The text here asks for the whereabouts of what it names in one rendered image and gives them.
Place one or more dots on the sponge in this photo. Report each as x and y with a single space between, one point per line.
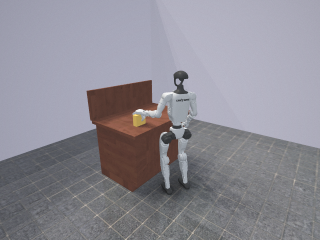
137 120

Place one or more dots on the left robot upper arm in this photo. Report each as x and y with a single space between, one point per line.
165 97

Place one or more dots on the robot left forearm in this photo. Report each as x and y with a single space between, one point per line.
149 113

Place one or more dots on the left robot hand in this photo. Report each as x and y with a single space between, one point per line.
139 112

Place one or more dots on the right robot upper arm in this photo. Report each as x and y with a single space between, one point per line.
193 104

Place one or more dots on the right robot hand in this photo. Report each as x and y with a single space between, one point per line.
184 124

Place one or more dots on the right robot thigh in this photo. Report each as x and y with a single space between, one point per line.
182 143

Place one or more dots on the humanoid robot head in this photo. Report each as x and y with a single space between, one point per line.
181 75

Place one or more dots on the table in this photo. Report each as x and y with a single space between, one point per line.
129 155

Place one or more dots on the robot right forearm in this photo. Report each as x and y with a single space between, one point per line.
189 118

